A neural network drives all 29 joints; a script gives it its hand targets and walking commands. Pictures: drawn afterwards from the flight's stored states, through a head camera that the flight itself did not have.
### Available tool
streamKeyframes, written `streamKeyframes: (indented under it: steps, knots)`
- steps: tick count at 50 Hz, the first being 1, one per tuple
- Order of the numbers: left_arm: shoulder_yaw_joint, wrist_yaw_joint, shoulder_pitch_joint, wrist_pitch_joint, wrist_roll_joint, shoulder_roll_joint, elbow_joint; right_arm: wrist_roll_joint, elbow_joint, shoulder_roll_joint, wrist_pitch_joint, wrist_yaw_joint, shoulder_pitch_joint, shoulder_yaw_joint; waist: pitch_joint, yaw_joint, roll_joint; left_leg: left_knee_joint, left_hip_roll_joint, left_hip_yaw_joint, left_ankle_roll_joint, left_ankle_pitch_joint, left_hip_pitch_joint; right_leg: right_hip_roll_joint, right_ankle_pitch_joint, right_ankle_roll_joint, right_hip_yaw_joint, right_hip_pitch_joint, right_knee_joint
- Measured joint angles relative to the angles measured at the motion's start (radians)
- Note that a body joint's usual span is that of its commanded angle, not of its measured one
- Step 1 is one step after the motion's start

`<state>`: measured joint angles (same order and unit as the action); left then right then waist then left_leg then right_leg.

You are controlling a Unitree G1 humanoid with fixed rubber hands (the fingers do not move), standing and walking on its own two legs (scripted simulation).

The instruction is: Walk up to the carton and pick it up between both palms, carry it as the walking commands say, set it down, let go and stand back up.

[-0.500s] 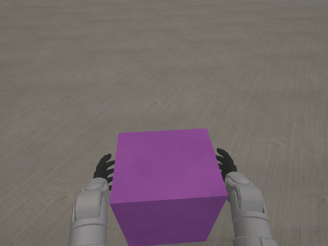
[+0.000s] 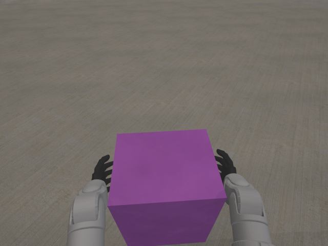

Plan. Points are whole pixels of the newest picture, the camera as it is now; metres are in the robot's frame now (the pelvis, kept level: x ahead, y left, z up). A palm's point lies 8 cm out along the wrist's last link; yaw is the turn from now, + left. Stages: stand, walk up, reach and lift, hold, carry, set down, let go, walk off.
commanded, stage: reach and lift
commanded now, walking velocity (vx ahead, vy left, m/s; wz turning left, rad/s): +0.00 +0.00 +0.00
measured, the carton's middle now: (164, 192) +0.28 +0.00 -0.02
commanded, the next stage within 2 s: hold in 0.02 s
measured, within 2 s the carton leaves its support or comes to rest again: neither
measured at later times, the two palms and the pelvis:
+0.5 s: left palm (96, 184) +0.27 +0.17 +0.04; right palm (224, 180) +0.27 -0.15 +0.04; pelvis +0.01 +0.02 +0.00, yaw -1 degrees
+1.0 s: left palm (98, 186) +0.27 +0.16 +0.04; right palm (227, 179) +0.27 -0.16 +0.04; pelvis +0.00 +0.00 +0.00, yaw +0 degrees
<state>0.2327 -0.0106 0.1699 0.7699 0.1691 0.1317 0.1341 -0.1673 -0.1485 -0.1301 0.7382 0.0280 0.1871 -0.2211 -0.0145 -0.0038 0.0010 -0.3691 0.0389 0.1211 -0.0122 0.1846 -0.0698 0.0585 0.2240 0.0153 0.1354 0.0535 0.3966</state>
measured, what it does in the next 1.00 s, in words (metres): stands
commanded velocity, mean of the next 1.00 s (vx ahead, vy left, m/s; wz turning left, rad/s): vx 0.00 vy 0.00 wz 0.00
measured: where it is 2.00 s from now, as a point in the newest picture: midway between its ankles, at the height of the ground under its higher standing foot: outside the picture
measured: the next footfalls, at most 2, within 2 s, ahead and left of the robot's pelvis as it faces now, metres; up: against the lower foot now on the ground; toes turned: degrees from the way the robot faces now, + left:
right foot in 1.92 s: -0.08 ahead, -0.12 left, +0.00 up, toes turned -1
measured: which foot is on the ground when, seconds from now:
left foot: down 0.00-1.00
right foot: down 0.00-1.00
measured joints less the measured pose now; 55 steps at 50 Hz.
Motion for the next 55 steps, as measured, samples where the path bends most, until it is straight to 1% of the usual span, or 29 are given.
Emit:
streamKeyframes:
  steps: [10,23,27,37,48,55]
  knots:
    - [0.01,-0.006,0.028,0.002,0.001,-0.013,0.024,-0.008,-0.028,-0.007,-0.005,-0.005,0.028,-0.011,-0.004,0.001,0.007,-0.017,0.007,-0.001,0.009,0.009,-0.007,-0.006,0.003,-0.008,-0.001,-0.001,0.002]
    - [-0.02,0.003,-0.027,0.005,-0.005,-0.001,-0.023,0.01,0.03,-0.002,0.004,-0.003,-0.035,0.006,0.005,-0.003,0.008,0.019,0.014,-0.021,0.025,0.0,0.013,-0.018,-0.007,-0.021,0.019,-0.017,-0.035]
    - [-0.029,0.011,-0.032,0.007,-0.006,-0.001,-0.032,0.011,0.035,-0.001,0.002,0.0,-0.04,0.008,-0.001,-0.002,0.011,0.023,0.013,-0.022,0.024,-0.003,0.016,-0.018,-0.009,-0.02,0.02,-0.017,-0.034]
    - [-0.025,0.012,-0.024,0.0,-0.009,0.0,-0.026,0.006,0.037,-0.002,0.002,0.002,-0.031,0.002,-0.009,-0.003,0.005,0.018,0.008,-0.016,0.014,-0.007,0.014,-0.011,-0.008,-0.013,0.013,-0.011,-0.018]
    - [-0.001,0.001,0.002,-0.005,0.0,0.001,0.002,-0.001,0.007,-0.006,-0.002,-0.001,-0.002,-0.009,-0.013,0.004,0.004,0.003,0.003,-0.007,0.005,-0.002,0.009,-0.005,-0.002,-0.004,0.001,-0.006,0.0]
    - [-0.004,-0.002,-0.006,-0.005,-0.004,-0.006,-0.008,0.005,0.011,-0.006,-0.004,-0.01,-0.007,0.004,-0.007,0.009,0.006,0.006,0.003,-0.005,0.006,-0.001,0.006,-0.005,-0.004,-0.005,-0.001,-0.008,-0.012]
